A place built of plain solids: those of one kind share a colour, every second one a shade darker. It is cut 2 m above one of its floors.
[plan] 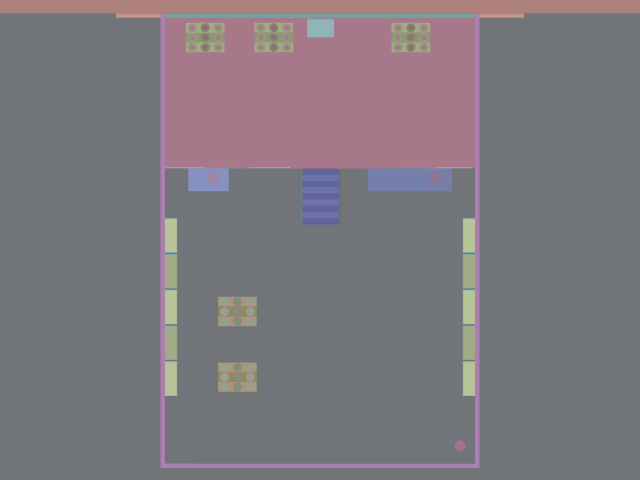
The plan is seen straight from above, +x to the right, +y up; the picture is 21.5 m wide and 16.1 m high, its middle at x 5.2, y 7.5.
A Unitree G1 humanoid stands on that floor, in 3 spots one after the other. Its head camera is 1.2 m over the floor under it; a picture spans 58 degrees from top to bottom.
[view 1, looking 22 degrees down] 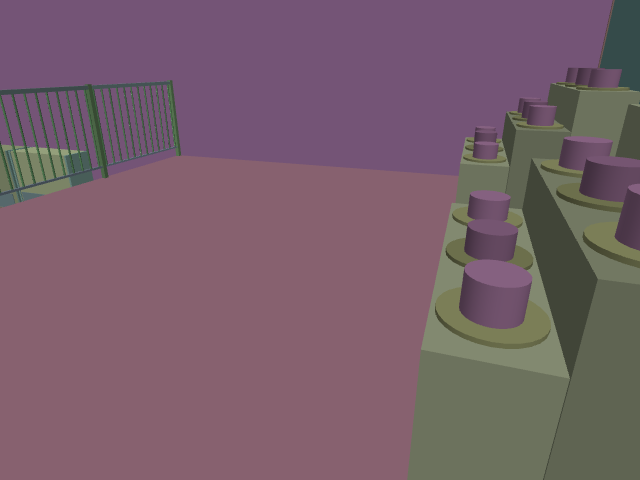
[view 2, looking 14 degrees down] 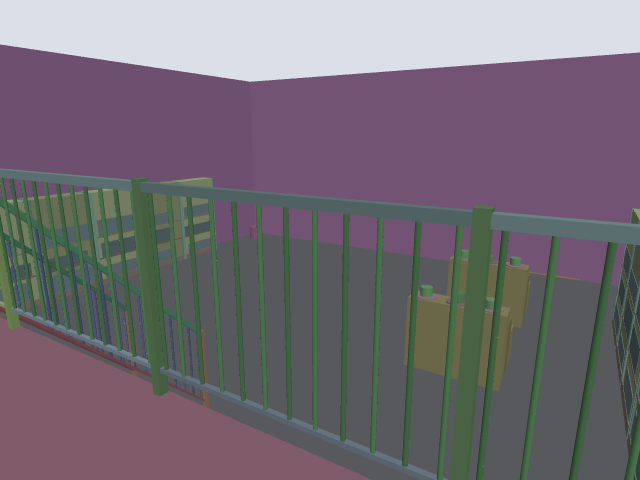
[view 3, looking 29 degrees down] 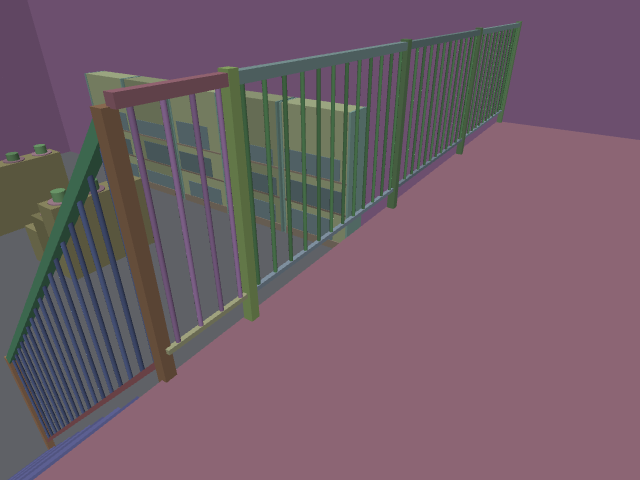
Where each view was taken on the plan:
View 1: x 5.22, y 13.85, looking -161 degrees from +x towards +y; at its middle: upper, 3.20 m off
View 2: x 1.20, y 11.10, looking -59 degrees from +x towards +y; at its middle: wall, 13.35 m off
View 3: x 5.22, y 11.00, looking -146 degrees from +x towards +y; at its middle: upper_guard_bar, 2.17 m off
